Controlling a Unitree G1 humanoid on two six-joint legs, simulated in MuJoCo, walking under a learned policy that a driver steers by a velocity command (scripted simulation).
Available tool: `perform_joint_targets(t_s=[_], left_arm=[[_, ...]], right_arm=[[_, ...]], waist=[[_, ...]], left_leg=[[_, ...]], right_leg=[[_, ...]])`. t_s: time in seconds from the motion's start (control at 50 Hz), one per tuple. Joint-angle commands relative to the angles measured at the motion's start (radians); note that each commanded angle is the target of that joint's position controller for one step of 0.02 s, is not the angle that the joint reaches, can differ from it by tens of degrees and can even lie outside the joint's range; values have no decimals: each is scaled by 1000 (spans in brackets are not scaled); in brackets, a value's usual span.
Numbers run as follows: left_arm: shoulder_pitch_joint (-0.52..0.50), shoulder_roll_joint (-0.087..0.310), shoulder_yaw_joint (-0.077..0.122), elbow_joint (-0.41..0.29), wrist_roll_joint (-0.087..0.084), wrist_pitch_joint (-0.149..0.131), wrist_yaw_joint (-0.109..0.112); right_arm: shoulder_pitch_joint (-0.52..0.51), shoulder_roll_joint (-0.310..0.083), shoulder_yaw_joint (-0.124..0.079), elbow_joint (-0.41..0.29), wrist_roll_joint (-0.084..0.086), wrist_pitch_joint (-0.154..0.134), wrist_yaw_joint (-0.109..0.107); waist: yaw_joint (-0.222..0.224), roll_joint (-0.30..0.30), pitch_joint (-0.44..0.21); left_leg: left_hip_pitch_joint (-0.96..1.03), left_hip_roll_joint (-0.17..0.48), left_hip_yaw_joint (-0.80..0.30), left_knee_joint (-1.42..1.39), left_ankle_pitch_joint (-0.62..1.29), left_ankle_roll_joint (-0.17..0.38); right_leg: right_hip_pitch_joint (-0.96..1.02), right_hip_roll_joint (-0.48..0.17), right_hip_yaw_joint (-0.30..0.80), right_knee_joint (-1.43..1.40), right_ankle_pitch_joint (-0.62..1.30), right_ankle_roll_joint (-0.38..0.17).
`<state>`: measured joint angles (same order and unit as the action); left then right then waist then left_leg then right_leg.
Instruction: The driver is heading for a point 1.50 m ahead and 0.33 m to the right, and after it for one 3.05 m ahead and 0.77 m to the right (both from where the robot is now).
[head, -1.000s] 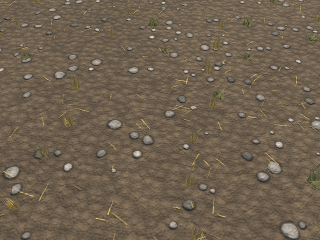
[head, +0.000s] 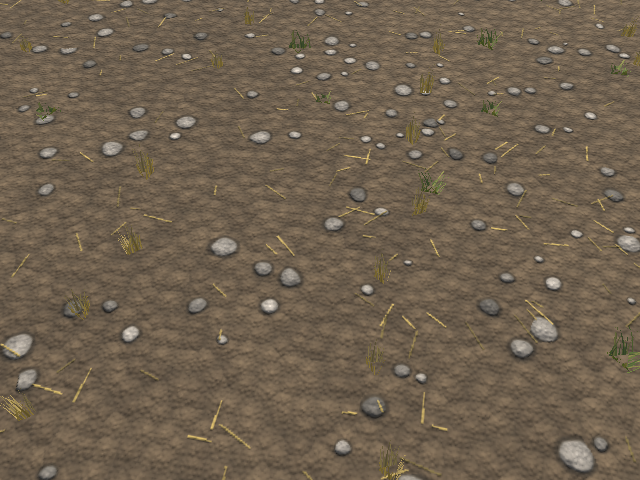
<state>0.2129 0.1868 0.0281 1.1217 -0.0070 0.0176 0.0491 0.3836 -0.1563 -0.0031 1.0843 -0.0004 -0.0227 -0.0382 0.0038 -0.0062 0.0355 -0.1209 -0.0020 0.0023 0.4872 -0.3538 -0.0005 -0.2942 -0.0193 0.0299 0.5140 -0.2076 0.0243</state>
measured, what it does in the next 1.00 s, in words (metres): walks ahead: left foot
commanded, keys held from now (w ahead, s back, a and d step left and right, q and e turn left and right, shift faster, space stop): no key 0.18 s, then w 0.82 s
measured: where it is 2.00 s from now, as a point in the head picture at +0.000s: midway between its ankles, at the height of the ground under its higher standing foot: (332, 314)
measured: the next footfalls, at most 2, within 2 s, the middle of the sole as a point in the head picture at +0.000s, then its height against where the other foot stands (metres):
left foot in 0.92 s outside the picture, level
right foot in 1.48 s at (385, 357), level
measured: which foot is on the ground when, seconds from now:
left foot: down 0.00-0.44, up 0.46-0.90, down 0.92-1.00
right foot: down 0.00-0.94, up 0.96-1.00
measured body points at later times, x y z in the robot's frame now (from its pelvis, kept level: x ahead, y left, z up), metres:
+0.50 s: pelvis +0.07 -0.03 -0.01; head +0.08 -0.05 +0.44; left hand +0.07 +0.22 -0.15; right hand +0.03 -0.28 -0.16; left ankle -0.05 +0.11 -0.67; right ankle +0.05 -0.12 -0.74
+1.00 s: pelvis +0.33 +0.03 -0.02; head +0.37 +0.03 +0.43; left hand +0.28 +0.28 -0.16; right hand +0.50 -0.22 -0.13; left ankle +0.43 +0.11 -0.73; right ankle +0.13 -0.13 -0.64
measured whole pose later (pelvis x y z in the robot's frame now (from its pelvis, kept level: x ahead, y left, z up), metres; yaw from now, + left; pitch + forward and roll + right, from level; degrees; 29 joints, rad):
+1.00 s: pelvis +0.33 +0.03 -0.02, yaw +0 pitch +1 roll +0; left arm 0.41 0.23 0.03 1.04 -0.03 -0.09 0.00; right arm 0.06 -0.23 -0.05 0.87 0.01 -0.11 0.04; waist 0.02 -0.01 0.05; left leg -0.48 -0.02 0.07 0.60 -0.15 0.07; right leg -0.19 -0.02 0.06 1.12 -0.45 -0.03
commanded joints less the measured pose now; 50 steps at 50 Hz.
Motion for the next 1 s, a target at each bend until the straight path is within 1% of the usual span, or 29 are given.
perform_joint_targets(t_s=[0.02, 0.18, 0.22, 0.26, 0.3, 0.32, 0.36, 0.4, 0.42, 0.44, 0.46, 0.48, 0.5, 0.52, 0.56, 0.58, 0.62, 0.68, 0.74, 0.8, 0.84, 0.86, 0.88, 0.9, 0.92, 0.94, 0.96, 0.98, 1.0], left_arm=[[40, 93, 14, -19, 0, -5, 3], [48, 89, 14, -20, -1, -5, 4], [68, 77, 12, -8, -4, -3, 4], [42, 83, 18, -24, -9, -15, 1], [-20, 52, 11, -62, -15, -53, -17], [-45, 50, 9, -79, -18, -72, -27], [-38, 56, 12, -96, -31, -103, -43], [126, 63, 27, -31, -34, -117, -52], [241, 95, 47, 9, -26, -115, -54], [395, 191, 77, 32, -23, -118, -50], [497, 251, 80, 36, -13, -129, -63], [384, 178, 51, 13, -1, -143, -61], [281, 131, 37, -23, -6, -149, -62], [214, 115, 27, -47, -4, -147, -67], [206, 75, 9, -53, 2, -134, -69], [240, 71, 6, -46, 5, -128, -64], [289, 98, 7, -38, 6, -120, -50], [283, 138, 10, -59, 12, -111, -33], [307, 163, 18, -69, 6, -108, -27], [333, 165, 25, -62, -9, -106, -25], [320, 176, 32, -65, -10, -100, -25], [305, 189, 37, -71, -7, -97, -25], [290, 202, 42, -77, -1, -90, -26], [271, 195, 39, -84, 6, -82, -27], [258, 174, 26, -108, 14, -81, -30], [395, 10, -16, -123, 6, -102, -43], [355, 63, -6, -113, -18, -137, -51], [245, 137, 16, -156, -46, -154, -53], [174, 157, 19, -176, -45, -160, -45]], right_arm=[[108, -81, -13, -4, 0, -3, -2], [118, -77, -14, -6, 1, -4, -2], [143, -84, -19, 6, 7, 1, -6], [133, -137, -36, -18, 19, 1, -13], [147, -204, -61, -31, 32, -16, -12], [135, -210, -66, -39, 33, -26, -11], [98, -182, -63, -56, 29, -40, -2], [43, -175, -61, -74, 38, -35, 7], [19, -177, -59, -89, 34, -40, 9], [-17, -125, -43, -119, 28, -51, 12], [-11, -61, -28, -155, 35, -74, 9], [-22, -98, -38, -160, 55, -88, 15], [-46, -114, -41, -164, 58, -97, 26], [-53, -120, -47, -159, 48, -102, 29], [-74, -159, -72, -157, 33, -97, 34], [-75, -146, -74, -155, 33, -90, 40], [-124, -111, -69, -172, 29, -75, 47], [-294, -87, -54, -241, 24, -73, 48], [-409, -94, -45, -280, 29, -79, 61], [-476, -110, -42, -311, 34, -84, 77], [-473, -133, -48, -321, 33, -91, 87], [-435, -156, -58, -317, 33, -93, 88], [-350, -188, -75, -298, 33, -94, 86], [-177, -230, -100, -245, 35, -91, 80], [6, -291, -121, -201, 29, -85, 70], [111, -384, -139, -170, 3, -83, 71], [81, -301, -111, -172, 4, -85, 75], [-22, -249, -95, -179, 11, -90, 76], [-127, -210, -81, -202, 14, -93, 78]], waist=[[0, 11, 33], [0, 11, 36], [-3, 36, 31], [-20, 99, 109], [-44, 197, 185], [-45, 196, 217], [-18, 177, 224], [59, 128, 154], [103, 81, 95], [160, -152, 28], [159, -334, -53], [92, -186, 10], [60, -110, 70], [35, -60, 76], [18, -60, 76], [19, -75, 66], [22, -59, 70], [44, -44, 105], [69, -66, 119], [65, -68, 141], [35, -75, 118], [4, -93, 77], [-46, -116, 7], [-134, -119, -95], [-207, -66, -216], [-126, 231, -405], [-138, 220, -430], [-107, 185, -251], [-75, 85, -162]], left_leg=[[-167, 19, -14, -119, 137, 13], [-168, 19, -13, -119, 137, 13], [-175, 14, -21, -143, -121, 38], [-207, 84, -132, -206, -422, 108], [-171, 263, -360, -316, -512, 205], [-164, 319, -423, -336, -467, 238], [-111, 312, -378, -297, -303, 222], [-211, 205, -218, -180, -166, 156], [-277, 143, -144, -40, 23, 126], [-425, 20, 9, 333, 103, 56], [-598, -72, -21, 631, -174, 37], [-671, -1, -121, 799, -150, 64], [-699, 50, -122, 835, -48, 92], [-681, 91, -103, 793, 50, 106], [-618, 130, -62, 686, 148, 99], [-602, 131, -41, 658, 169, 89], [-634, 134, -11, 598, 198, 58], [-659, 128, 4, 384, 282, 23], [-587, 90, 41, 208, 368, 19], [-564, 77, 32, 115, 383, 47], [-519, 60, 34, 72, 345, 78], [-444, 35, 47, 67, 319, 96], [-321, -2, 70, 78, 293, 115], [-103, -39, 92, 80, 280, 142], [205, 88, -59, 96, 240, 195], [535, 364, -601, -48, -42, 366], [525, 389, -823, -218, -84, 354], [386, 359, -656, -221, -36, 289], [211, 325, -492, -232, 98, 255]], right_leg=[[121, -9, 1, -49, 158, -37], [121, -9, 1, -48, 159, -36], [106, 36, -46, -11, -103, -38], [-30, 74, -90, 84, -339, -48], [-181, 45, -102, 263, -227, -59], [-235, 2, -71, 312, -215, -75], [-251, -30, -58, 238, -275, -102], [75, 39, -132, 11, -133, -100], [243, 48, -97, -13, -63, -97], [402, -147, 231, -174, -165, -175], [502, -357, 699, -363, -257, -311], [429, -395, 717, -364, -306, -315], [362, -355, 564, -353, -271, -279], [319, -300, 425, -365, -201, -241], [285, -210, 222, -379, 11, -188], [287, -189, 169, -379, 97, -183], [292, -184, 118, -386, 209, -197], [256, -189, 82, -417, 231, -211], [232, -184, 40, -438, 214, -208], [292, -220, 23, -425, 239, -201], [361, -240, 5, -365, 362, -183], [386, -244, -5, -304, 526, -172], [397, -237, -21, -192, 719, -159], [348, -195, -55, 10, 829, -134], [129, -150, -77, 307, 628, -99], [-235, 56, -52, 726, -42, -37], [-343, 68, 116, 874, -328, -61], [-438, 9, 96, 916, -276, -80], [-409, -51, 69, 873, -176, -88]])
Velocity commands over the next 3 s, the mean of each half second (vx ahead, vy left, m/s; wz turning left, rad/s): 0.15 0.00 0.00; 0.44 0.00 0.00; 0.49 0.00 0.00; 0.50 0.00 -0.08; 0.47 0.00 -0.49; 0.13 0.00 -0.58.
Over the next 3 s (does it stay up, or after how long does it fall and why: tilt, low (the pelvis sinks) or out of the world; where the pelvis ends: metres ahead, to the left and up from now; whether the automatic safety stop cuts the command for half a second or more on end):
stays up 1.27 -0.08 0.00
